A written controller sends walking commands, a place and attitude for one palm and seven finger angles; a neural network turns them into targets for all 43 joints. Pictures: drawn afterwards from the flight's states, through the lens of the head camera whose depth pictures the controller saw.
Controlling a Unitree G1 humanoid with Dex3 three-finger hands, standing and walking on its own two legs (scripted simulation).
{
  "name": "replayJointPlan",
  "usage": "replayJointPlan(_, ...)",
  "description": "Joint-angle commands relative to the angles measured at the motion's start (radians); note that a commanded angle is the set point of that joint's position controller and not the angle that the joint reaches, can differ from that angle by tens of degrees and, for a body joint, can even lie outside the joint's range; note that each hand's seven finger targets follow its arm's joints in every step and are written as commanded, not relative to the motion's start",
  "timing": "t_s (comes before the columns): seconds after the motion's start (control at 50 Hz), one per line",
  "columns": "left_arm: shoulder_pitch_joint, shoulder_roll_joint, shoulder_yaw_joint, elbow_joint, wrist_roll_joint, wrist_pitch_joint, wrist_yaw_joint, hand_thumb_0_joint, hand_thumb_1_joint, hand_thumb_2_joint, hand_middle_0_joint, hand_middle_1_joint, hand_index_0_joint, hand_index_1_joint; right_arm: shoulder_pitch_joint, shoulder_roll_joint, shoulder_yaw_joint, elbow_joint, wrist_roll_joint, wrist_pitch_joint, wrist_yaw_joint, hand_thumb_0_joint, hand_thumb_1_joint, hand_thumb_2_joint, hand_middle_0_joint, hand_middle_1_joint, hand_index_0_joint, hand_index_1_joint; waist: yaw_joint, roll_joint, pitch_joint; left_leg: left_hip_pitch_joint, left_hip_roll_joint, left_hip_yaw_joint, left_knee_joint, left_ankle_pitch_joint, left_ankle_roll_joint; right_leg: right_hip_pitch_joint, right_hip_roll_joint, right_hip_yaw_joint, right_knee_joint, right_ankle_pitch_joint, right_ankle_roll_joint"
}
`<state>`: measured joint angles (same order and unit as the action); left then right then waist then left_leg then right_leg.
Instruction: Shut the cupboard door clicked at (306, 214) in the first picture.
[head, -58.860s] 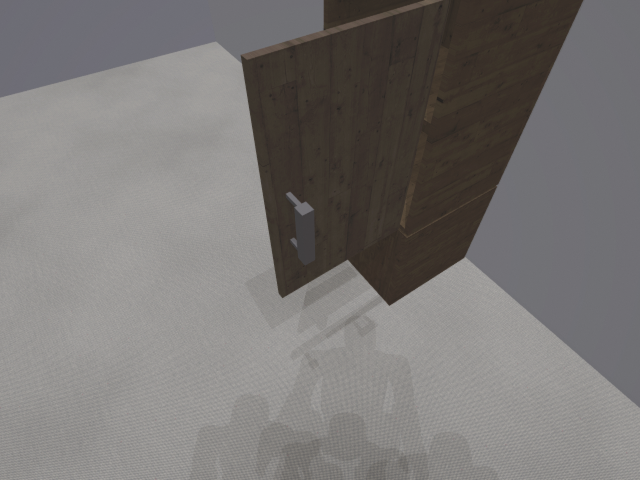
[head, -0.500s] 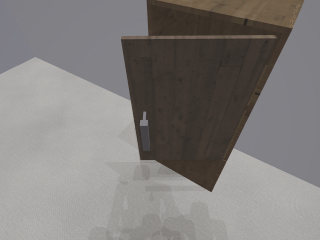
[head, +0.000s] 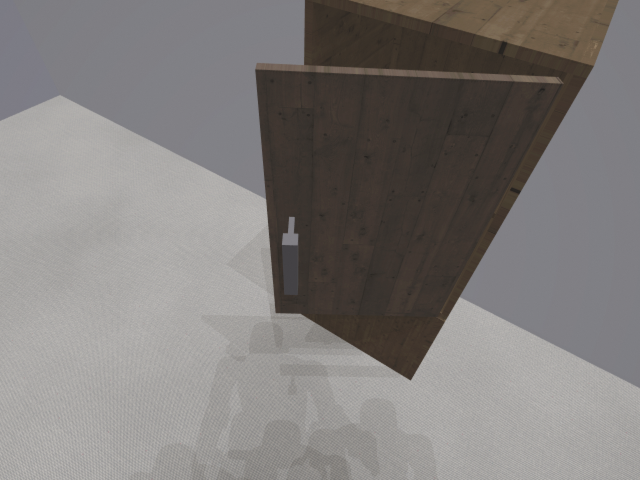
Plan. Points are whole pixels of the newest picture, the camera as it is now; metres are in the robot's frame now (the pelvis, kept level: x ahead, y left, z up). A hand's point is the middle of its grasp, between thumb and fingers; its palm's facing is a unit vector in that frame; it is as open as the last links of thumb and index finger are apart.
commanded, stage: shuffle to correct the standing spot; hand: left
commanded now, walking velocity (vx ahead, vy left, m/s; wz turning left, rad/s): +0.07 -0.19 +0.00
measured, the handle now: (291, 256) +0.50 +0.08 -0.09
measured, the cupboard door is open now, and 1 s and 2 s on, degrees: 33 33 33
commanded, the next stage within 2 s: come to a stop and stand still in 0.74 s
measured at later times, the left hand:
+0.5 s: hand out of the picture -0.04 +0.10 -0.20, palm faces +0.09 -0.99 -0.08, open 7.3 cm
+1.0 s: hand out of the picture +0.14 +0.04 -0.17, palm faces +0.05 -0.98 -0.21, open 7.3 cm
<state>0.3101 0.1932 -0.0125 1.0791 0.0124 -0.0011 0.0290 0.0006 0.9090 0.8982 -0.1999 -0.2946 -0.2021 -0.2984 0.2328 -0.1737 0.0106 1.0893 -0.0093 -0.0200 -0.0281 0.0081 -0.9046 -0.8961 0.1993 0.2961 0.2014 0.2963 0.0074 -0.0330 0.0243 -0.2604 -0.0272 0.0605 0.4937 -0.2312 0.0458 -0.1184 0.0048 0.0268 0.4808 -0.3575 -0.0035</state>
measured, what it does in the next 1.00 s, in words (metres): steps to the right: right foot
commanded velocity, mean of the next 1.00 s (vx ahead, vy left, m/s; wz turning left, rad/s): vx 0.03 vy -0.11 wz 0.04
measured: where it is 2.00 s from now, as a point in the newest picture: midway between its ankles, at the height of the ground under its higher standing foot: outside the picture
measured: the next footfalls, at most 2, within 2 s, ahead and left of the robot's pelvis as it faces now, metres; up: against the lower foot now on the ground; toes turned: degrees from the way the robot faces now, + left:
right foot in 0.88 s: +0.13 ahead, -0.27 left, +0.00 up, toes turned -1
left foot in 1.18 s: +0.13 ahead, -0.07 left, +0.00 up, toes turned +6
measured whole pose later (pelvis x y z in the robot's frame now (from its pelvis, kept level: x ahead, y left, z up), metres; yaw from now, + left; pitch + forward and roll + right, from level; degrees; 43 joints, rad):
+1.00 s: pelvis +0.07 -0.15 -0.01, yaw +3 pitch +2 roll -1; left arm 0.20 0.16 0.03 0.96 0.03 -0.01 0.01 0.00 0.91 0.90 -0.20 -0.29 -0.20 -0.30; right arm 0.28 -0.22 -0.06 1.04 -0.02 0.03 -0.03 0.01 -0.91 -0.90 0.20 0.30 0.20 0.30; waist -0.02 0.04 0.04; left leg -0.46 0.07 0.04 0.98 -0.50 -0.02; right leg -0.32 -0.03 -0.07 0.56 -0.28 0.00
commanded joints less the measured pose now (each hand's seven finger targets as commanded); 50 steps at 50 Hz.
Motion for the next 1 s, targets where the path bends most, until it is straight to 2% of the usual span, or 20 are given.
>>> replayJointPlan(0.0, 0.084, 0.070, 0.021, -0.025, 0.015, 0.011, -0.004, 0.000, 0.900, 0.900, -0.200, -0.300, -0.200, -0.300, 0.058, -0.160, -0.046, -0.037, -0.010, 0.001, -0.013, 0.000, -0.900, -0.900, 0.200, 0.300, 0.200, 0.300, -0.009, 0.090, 0.056, 0.061, 0.233, -0.274, -0.180, -0.091, 0.072, -0.197, -0.025, -0.022, 0.024, -0.034, -0.028)
replayJointPlan(0.1, 0.122, 0.058, 0.031, -0.034, 0.021, 0.014, -0.014, 0.000, 0.900, 0.900, -0.200, -0.300, -0.200, -0.300, 0.065, -0.173, -0.064, -0.059, -0.013, 0.006, -0.020, 0.000, -0.900, -0.900, 0.200, 0.300, 0.200, 0.300, 0.001, 0.120, 0.004, 0.027, 0.278, -0.332, -0.162, -0.077, 0.113, -0.192, -0.024, -0.033, 0.060, -0.046, -0.033)
replayJointPlan(0.18, 0.174, 0.090, 0.044, -0.023, 0.019, 0.007, -0.009, 0.000, 0.900, 0.900, -0.200, -0.300, -0.200, -0.300, 0.016, -0.093, -0.050, -0.080, -0.010, 0.001, -0.015, 0.000, -0.900, -0.900, 0.200, 0.300, 0.200, 0.300, 0.027, -0.078, 0.016, -0.191, 0.094, -0.060, 0.094, -0.049, 0.016, 0.005, -0.131, 0.112, -0.141, 0.053, -0.078)
replayJointPlan(0.22, 0.205, 0.098, 0.047, -0.020, 0.021, 0.005, 0.001, 0.000, 0.900, 0.900, -0.200, -0.300, -0.200, -0.300, -0.039, -0.044, -0.043, -0.102, -0.012, 0.009, -0.015, 0.000, -0.900, -0.900, 0.200, 0.300, 0.200, 0.300, 0.047, -0.194, 0.075, -0.280, 0.041, 0.020, 0.305, -0.270, -0.010, -0.010, -0.252, 0.202, -0.203, 0.319, -0.153)
replayJointPlan(0.3, 0.197, 0.077, 0.046, -0.025, 0.029, 0.002, 0.009, 0.000, 0.900, 0.900, -0.200, -0.300, -0.200, -0.300, -0.026, -0.028, -0.045, -0.093, -0.009, 0.007, -0.017, 0.000, -0.900, -0.900, 0.200, 0.300, 0.200, 0.300, 0.028, -0.066, 0.059, -0.315, 0.061, 0.037, 0.427, -0.290, -0.018, 0.070, -0.221, 0.107, -0.103, 0.750, -0.238)
replayJointPlan(0.38, 0.154, 0.077, 0.047, -0.037, 0.021, 0.011, 0.007, 0.000, 0.900, 0.900, -0.200, -0.300, -0.200, -0.300, 0.076, -0.016, -0.043, -0.062, -0.010, -0.002, -0.024, 0.000, -0.900, -0.900, 0.200, 0.300, 0.200, 0.300, -0.032, -0.053, -0.003, -0.047, 0.048, 0.082, 0.095, -0.066, -0.014, -0.014, -0.134, 0.018, 0.041, 0.770, -0.166)
replayJointPlan(0.4, 0.138, 0.072, 0.046, -0.044, 0.014, 0.012, 0.002, 0.000, 0.900, 0.900, -0.200, -0.300, -0.200, -0.300, 0.181, -0.049, -0.050, -0.026, -0.013, -0.008, -0.030, 0.000, -0.900, -0.900, 0.200, 0.300, 0.200, 0.300, -0.076, -0.011, -0.057, 0.145, 0.096, 0.029, -0.017, 0.118, 0.008, -0.103, -0.105, -0.007, 0.188, 0.669, -0.120)
replayJointPlan(0.42, 0.167, 0.028, 0.044, -0.057, 0.007, 0.011, -0.004, 0.000, 0.900, 0.900, -0.200, -0.300, -0.200, -0.300, 0.269, -0.143, -0.074, -0.007, -0.022, -0.015, -0.040, 0.000, -0.900, -0.900, 0.200, 0.300, 0.200, 0.300, -0.095, 0.205, -0.124, 0.324, 0.353, -0.302, -0.069, 0.374, 0.114, -0.314, -0.016, -0.073, 0.420, 0.266, -0.045)
replayJointPlan(0.44, 0.144, 0.040, 0.042, -0.085, 0.006, 0.005, -0.005, 0.000, 0.900, 0.900, -0.200, -0.300, -0.200, -0.300, 0.314, -0.197, -0.079, -0.009, -0.017, -0.010, -0.047, 0.000, -0.900, -0.900, 0.200, 0.300, 0.200, 0.300, -0.098, 0.275, -0.145, 0.379, 0.560, -0.539, -0.130, 0.632, 0.247, -0.460, 0.021, -0.052, 0.646, -0.219, -0.017)
replayJointPlan(0.46, 0.111, 0.085, 0.060, -0.099, 0.021, 0.017, -0.002, 0.000, 0.900, 0.900, -0.200, -0.300, -0.200, -0.300, 0.279, -0.199, -0.077, -0.025, -0.014, -0.001, -0.041, 0.000, -0.900, -0.900, 0.200, 0.300, 0.200, 0.300, -0.094, 0.141, -0.099, 0.259, 0.578, -0.491, -0.152, 0.485, 0.283, -0.456, -0.021, 0.029, 0.735, -0.231, -0.026)
replayJointPlan(0.52, 0.055, 0.032, 0.068, -0.096, 0.033, 0.036, -0.022, 0.000, 0.900, 0.900, -0.200, -0.300, -0.200, -0.300, 0.123, -0.102, -0.056, -0.053, -0.014, -0.022, -0.045, 0.000, -0.900, -0.900, 0.200, 0.300, 0.200, 0.300, -0.019, 0.145, 0.095, -0.007, 0.435, -0.283, -0.206, 0.408, 0.178, -0.476, -0.061, 0.021, 0.767, -0.028, 0.004)
replayJointPlan(0.6, 0.074, -0.009, 0.069, -0.088, 0.026, 0.063, -0.043, 0.000, 0.900, 0.900, -0.200, -0.300, -0.200, -0.300, 0.086, -0.126, -0.064, -0.072, -0.021, -0.027, -0.038, 0.000, -0.900, -0.900, 0.200, 0.300, 0.200, 0.300, 0.011, 0.185, 0.028, -0.048, 0.323, -0.078, -0.206, 0.313, 0.112, -0.396, -0.063, -0.031, 0.666, 0.085, 0.032)
replayJointPlan(0.74, -0.084, 0.014, 0.075, -0.163, 0.018, 0.049, -0.055, 0.000, 0.900, 0.900, -0.200, -0.300, -0.200, -0.300, 0.103, -0.198, -0.107, -0.093, -0.036, 0.007, -0.019, 0.000, -0.900, -0.900, 0.200, 0.300, 0.200, 0.300, -0.041, 0.226, 0.009, -0.031, 0.326, -0.110, -0.177, 0.060, 0.089, -0.293, -0.050, -0.122, 0.239, 0.029, 0.048)
replayJointPlan(0.78, -0.049, 0.030, 0.083, -0.160, 0.015, 0.037, -0.056, 0.000, 0.900, 0.900, -0.200, -0.300, -0.200, -0.300, 0.086, -0.216, -0.118, -0.098, -0.035, 0.016, -0.016, 0.000, -0.900, -0.900, 0.200, 0.300, 0.200, 0.300, -0.016, 0.215, -0.024, -0.060, 0.317, -0.110, -0.096, 0.028, 0.053, -0.174, -0.022, -0.148, 0.091, 0.083, 0.041)
replayJointPlan(0.82, 0.065, 0.115, 0.098, -0.132, 0.020, 0.018, -0.048, 0.000, 0.900, 0.900, -0.200, -0.300, -0.200, -0.300, 0.096, -0.159, -0.111, -0.102, -0.027, 0.021, -0.008, 0.000, -0.900, -0.900, 0.200, 0.300, 0.200, 0.300, 0.036, 0.006, -0.069, -0.193, 0.195, -0.003, 0.133, -0.124, -0.020, 0.042, -0.085, -0.070, -0.095, 0.168, 0.013)
replayJointPlan(0.84, 0.109, 0.219, 0.119, -0.117, 0.031, 0.010, -0.033, 0.000, 0.900, 0.900, -0.200, -0.300, -0.200, -0.300, 0.102, -0.056, -0.087, -0.133, -0.022, 0.024, -0.005, 0.000, -0.900, -0.900, 0.200, 0.300, 0.200, 0.300, 0.053, -0.340, -0.097, -0.385, 0.055, 0.105, 0.411, -0.419, -0.070, 0.131, -0.319, 0.197, -0.166, 0.253, -0.064)
replayJointPlan(0.86, 0.128, 0.210, 0.108, -0.129, 0.020, 0.011, -0.024, 0.000, 0.900, 0.900, -0.200, -0.300, -0.200, -0.300, 0.050, -0.058, -0.076, -0.167, -0.017, 0.033, -0.011, 0.000, -0.900, -0.900, 0.200, 0.300, 0.200, 0.300, 0.082, -0.280, -0.121, -0.337, 0.069, -0.025, 0.561, -0.453, -0.048, 0.010, -0.387, 0.269, -0.198, 0.308, -0.140)
replayJointPlan(0.88, 0.079, 0.181, 0.095, -0.135, 0.020, 0.007, -0.022, 0.000, 0.900, 0.900, -0.200, -0.300, -0.200, -0.300, 0.051, -0.038, -0.072, -0.168, -0.016, 0.030, -0.004, 0.000, -0.900, -0.900, 0.200, 0.300, 0.200, 0.300, 0.047, -0.154, -0.073, -0.335, 0.090, -0.050, 0.596, -0.383, -0.041, -0.041, -0.362, 0.216, -0.195, 0.288, -0.169)
replayJointPlan(0.92, -0.039, 0.123, 0.079, -0.136, 0.017, -0.024, -0.004, 0.000, 0.900, 0.900, -0.200, -0.300, -0.200, -0.300, 0.103, -0.040, -0.067, -0.119, -0.015, 0.028, 0.006, 0.000, -0.900, -0.900, 0.200, 0.300, 0.200, 0.300, -0.017, -0.202, -0.103, -0.269, 0.107, -0.045, 0.577, -0.271, -0.060, -0.043, -0.295, 0.153, -0.140, 0.485, -0.142)
replayJointPlan(0.98, -0.047, 0.123, 0.069, -0.147, 0.022, -0.024, 0.008, 0.000, 0.900, 0.900, -0.200, -0.300, -0.200, -0.300, 0.086, -0.029, -0.057, -0.107, 0.002, 0.026, 0.008, 0.000, -0.900, -0.900, 0.200, 0.300, 0.200, 0.300, -0.006, -0.152, -0.069, -0.196, 0.076, -0.013, 0.403, -0.235, -0.082, -0.063, -0.291, 0.074, -0.066, 0.751, -0.158)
